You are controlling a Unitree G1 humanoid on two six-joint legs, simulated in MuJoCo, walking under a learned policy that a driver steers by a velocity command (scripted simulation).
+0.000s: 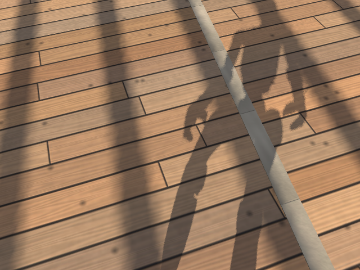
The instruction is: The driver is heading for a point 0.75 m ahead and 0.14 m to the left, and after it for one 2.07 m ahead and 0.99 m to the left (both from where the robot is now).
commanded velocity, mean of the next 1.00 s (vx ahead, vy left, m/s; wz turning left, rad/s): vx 0.48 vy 0.00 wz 0.23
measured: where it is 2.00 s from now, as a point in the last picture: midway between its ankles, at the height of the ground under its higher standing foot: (156, 204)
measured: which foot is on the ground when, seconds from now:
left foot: up 0.00-0.34, down 0.36-0.86, up 0.88-1.00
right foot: down 0.00-0.36, up 0.38-0.84, down 0.86-1.00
